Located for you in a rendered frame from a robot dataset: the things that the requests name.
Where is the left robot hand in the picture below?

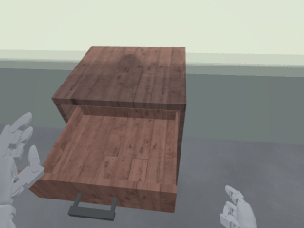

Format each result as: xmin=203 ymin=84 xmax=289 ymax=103
xmin=0 ymin=112 xmax=44 ymax=205

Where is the right robot hand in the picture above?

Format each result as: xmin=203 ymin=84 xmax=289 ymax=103
xmin=220 ymin=185 xmax=257 ymax=228

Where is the handle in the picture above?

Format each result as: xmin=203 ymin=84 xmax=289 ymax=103
xmin=68 ymin=193 xmax=118 ymax=221

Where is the cabinet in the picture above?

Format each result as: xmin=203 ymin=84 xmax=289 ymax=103
xmin=51 ymin=46 xmax=187 ymax=186

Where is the robot left forearm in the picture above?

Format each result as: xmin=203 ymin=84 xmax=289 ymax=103
xmin=0 ymin=204 xmax=17 ymax=228

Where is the drawer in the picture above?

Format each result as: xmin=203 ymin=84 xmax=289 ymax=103
xmin=17 ymin=105 xmax=179 ymax=213

